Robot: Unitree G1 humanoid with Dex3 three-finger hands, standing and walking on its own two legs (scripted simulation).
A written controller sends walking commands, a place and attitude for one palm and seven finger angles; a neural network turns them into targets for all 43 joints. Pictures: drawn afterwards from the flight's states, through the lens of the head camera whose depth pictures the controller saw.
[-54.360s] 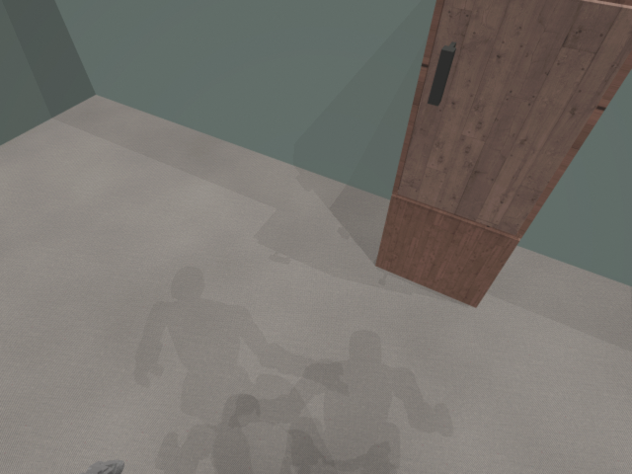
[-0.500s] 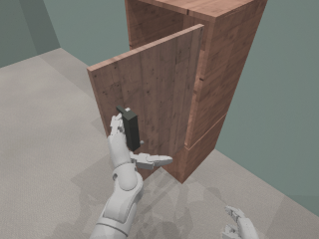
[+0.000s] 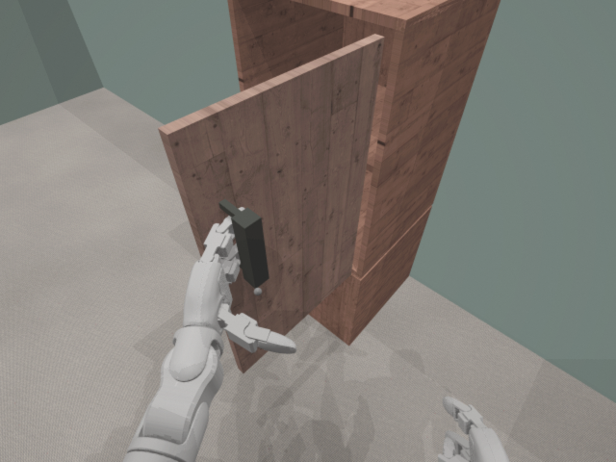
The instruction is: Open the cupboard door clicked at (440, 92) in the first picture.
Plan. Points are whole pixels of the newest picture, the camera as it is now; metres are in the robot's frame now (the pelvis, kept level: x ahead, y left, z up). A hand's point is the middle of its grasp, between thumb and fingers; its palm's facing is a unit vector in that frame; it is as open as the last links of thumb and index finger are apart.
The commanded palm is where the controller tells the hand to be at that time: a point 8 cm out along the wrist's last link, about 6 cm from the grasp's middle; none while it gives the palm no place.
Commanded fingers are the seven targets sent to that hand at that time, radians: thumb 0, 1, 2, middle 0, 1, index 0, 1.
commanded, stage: slide the hand sideways off the handle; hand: left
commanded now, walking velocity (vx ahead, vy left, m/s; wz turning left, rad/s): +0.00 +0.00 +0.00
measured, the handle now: (242, 242) +0.38 +0.12 +0.09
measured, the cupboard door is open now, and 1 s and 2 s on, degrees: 88 87 87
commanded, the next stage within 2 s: draw the hand back to the body in 0.68 s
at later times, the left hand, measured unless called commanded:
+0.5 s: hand (212, 331) +0.25 +0.13 +0.09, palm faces +0.07 -1.00 -0.03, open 16.2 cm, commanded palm +0.22 +0.19 +0.09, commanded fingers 0.00 -0.50 0.30 -0.15 -0.30 -0.15 -0.30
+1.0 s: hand (182, 339) +0.23 +0.16 +0.10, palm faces +0.05 -1.00 -0.05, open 16.3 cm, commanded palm +0.20 +0.22 +0.11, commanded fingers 0.00 -0.50 0.30 -0.15 -0.30 -0.15 -0.30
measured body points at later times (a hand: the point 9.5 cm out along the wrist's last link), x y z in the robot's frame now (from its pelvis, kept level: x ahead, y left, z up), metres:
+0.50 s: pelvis +0.04 -0.03 +0.00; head +0.04 -0.04 +0.45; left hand +0.24 +0.18 +0.09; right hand +0.23 -0.24 -0.08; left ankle +0.05 +0.12 -0.71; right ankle +0.01 -0.12 -0.71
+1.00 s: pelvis +0.03 -0.02 -0.01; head +0.03 -0.04 +0.44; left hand +0.22 +0.21 +0.11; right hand +0.21 -0.24 -0.08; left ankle +0.05 +0.12 -0.71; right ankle +0.01 -0.12 -0.71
